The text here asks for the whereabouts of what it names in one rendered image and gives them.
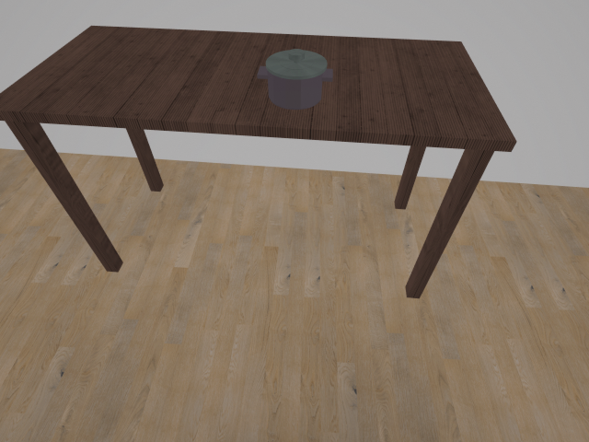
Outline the table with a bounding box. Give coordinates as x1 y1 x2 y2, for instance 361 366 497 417
0 26 517 298

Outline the knob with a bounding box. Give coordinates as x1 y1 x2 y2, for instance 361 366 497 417
288 49 305 61

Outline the pot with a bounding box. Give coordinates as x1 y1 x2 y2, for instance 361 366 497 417
257 66 333 110

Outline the lid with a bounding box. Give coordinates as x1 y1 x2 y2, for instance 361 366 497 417
266 50 328 80

